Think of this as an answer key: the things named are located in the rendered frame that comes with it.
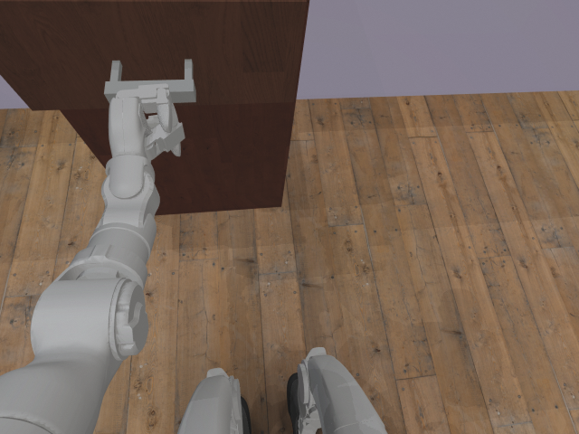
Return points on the handle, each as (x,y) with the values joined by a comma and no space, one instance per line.
(181,91)

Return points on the cabinet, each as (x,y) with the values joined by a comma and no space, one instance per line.
(233,157)

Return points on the left robot upper arm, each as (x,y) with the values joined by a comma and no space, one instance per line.
(83,330)

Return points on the drawer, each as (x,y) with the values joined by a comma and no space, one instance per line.
(57,54)

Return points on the left robot hand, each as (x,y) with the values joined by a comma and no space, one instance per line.
(128,126)

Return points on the robot right thigh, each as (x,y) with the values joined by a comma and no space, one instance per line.
(343,407)

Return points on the robot left forearm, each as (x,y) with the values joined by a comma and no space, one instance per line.
(122,242)

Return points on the robot left shin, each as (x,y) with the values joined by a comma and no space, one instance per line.
(234,429)

